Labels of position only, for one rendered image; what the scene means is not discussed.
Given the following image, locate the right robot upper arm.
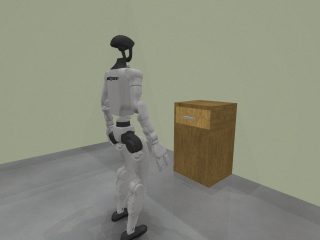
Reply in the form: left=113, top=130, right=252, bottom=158
left=126, top=68, right=143, bottom=114

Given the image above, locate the left robot forearm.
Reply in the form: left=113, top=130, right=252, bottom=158
left=101, top=103, right=114, bottom=128

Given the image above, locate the handle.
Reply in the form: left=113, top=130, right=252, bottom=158
left=183, top=116, right=196, bottom=120

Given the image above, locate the robot left hand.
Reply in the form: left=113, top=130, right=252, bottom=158
left=106, top=127, right=114, bottom=146

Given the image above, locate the left robot upper arm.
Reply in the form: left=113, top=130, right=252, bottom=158
left=100, top=70, right=109, bottom=107

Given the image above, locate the drawer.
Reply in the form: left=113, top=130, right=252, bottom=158
left=175, top=106, right=211, bottom=130

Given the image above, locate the cabinet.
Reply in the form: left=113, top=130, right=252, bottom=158
left=173, top=100, right=237, bottom=188

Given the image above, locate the robot right hand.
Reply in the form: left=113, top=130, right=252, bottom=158
left=151, top=142, right=169, bottom=172

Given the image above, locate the right robot thigh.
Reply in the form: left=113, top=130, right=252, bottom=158
left=125, top=132, right=150, bottom=195

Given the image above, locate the right robot forearm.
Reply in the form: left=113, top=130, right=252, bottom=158
left=137, top=101, right=159, bottom=145

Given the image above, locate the humanoid robot torso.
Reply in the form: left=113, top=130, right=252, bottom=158
left=107, top=64, right=135, bottom=144

